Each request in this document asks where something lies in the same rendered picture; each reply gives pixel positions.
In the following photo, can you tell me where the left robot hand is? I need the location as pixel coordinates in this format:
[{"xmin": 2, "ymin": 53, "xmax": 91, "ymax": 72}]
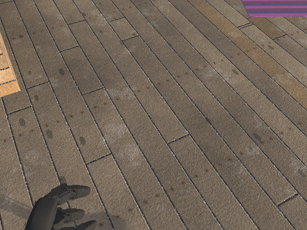
[{"xmin": 24, "ymin": 183, "xmax": 97, "ymax": 230}]

